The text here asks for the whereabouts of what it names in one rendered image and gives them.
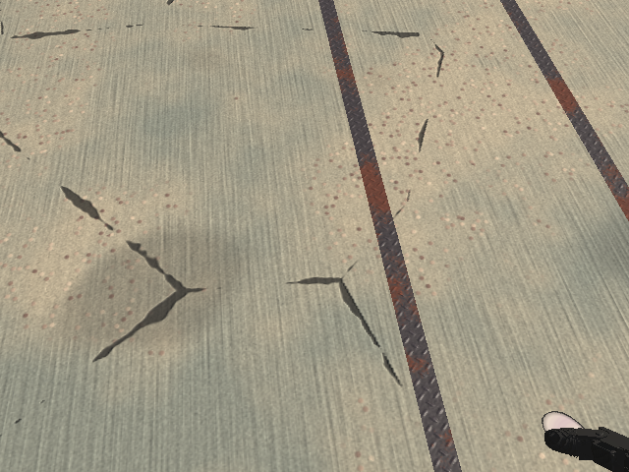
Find right robot hand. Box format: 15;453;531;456
544;427;629;472

